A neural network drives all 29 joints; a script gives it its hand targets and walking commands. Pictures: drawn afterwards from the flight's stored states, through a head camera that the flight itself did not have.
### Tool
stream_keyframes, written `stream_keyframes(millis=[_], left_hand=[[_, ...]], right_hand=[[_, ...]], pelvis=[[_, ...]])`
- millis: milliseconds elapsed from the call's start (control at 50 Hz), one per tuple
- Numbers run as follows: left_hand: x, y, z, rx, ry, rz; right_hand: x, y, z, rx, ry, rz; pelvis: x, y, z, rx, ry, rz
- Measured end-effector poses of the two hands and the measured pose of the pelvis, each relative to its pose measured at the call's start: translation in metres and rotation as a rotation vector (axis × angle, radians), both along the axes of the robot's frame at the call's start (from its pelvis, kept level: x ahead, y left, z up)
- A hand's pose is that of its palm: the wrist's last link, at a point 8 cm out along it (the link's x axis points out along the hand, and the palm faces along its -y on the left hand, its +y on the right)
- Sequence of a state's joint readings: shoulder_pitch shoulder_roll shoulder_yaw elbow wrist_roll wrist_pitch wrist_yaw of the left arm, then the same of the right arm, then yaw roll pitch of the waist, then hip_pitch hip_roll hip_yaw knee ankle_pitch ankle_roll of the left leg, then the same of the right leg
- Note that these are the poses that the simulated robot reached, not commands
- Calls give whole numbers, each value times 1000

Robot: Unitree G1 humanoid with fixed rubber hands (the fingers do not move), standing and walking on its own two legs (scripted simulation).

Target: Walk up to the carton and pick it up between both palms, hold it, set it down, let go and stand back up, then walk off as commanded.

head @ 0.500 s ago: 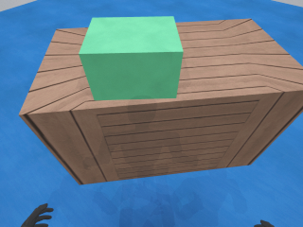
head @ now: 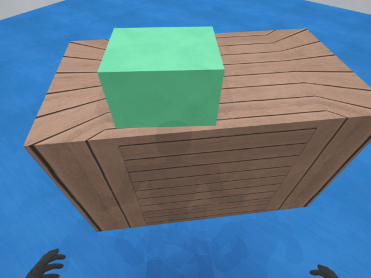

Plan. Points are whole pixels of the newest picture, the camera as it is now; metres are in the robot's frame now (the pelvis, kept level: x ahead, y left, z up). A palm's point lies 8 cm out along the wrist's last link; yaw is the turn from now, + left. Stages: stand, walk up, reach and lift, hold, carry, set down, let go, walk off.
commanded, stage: stand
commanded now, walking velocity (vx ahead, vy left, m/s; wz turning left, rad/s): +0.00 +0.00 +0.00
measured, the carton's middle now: (164, 76) +0.69 +0.06 +0.06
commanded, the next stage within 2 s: none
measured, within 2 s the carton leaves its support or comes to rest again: neither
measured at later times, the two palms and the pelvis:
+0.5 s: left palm out of the picture +0.14 +0.31 -0.07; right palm out of the picture +0.10 -0.32 -0.08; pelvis +0.00 +0.00 +0.00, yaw +0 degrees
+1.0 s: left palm out of the picture +0.14 +0.31 -0.07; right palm out of the picture +0.09 -0.32 -0.08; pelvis +0.00 +0.00 +0.00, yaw +0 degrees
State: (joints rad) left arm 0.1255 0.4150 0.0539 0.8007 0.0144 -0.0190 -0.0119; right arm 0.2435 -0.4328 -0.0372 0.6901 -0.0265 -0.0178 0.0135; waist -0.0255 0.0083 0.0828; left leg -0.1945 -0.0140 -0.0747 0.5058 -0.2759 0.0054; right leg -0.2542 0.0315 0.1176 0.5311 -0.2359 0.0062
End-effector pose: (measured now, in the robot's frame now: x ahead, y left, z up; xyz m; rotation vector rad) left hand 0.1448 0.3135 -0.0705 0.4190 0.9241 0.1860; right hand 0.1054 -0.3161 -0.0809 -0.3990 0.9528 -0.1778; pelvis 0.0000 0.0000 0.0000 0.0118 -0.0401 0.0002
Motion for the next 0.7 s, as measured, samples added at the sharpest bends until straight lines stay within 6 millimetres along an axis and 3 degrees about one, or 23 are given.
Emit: stream_keyframes(millis=[700], left_hand=[[-5,-1,1,-3,3,11]], right_hand=[[-8,-3,-1,1,14,-16]], pelvis=[[-2,-1,2,2,-7,0]])
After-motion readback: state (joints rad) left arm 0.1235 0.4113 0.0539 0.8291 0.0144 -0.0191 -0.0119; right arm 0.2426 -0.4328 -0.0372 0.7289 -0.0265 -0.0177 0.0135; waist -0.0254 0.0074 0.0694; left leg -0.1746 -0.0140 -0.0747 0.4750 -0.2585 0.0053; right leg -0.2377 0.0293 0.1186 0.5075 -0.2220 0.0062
